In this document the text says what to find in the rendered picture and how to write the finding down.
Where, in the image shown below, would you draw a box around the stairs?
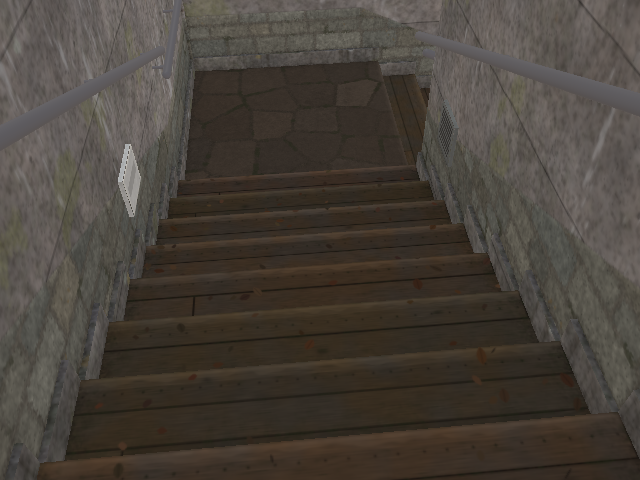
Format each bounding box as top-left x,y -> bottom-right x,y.
37,164 -> 640,480
383,74 -> 430,165

